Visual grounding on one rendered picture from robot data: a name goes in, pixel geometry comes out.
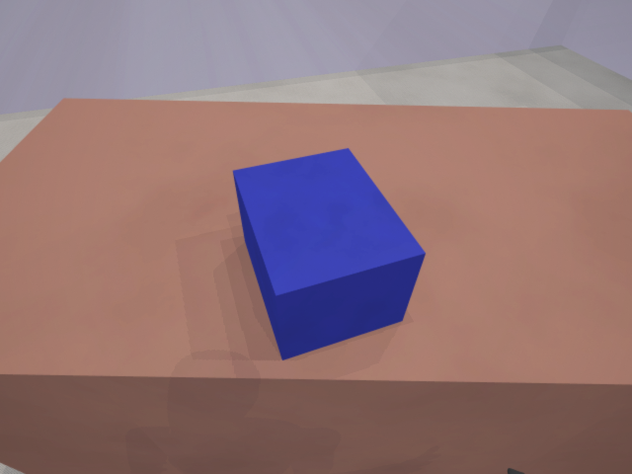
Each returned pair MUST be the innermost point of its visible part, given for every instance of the carton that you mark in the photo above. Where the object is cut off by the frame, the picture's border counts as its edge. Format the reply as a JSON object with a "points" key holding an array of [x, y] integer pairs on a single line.
{"points": [[332, 258]]}

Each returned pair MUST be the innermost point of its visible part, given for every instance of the pedestal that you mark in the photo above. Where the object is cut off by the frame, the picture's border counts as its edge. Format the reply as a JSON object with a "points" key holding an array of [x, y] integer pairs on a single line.
{"points": [[134, 338]]}

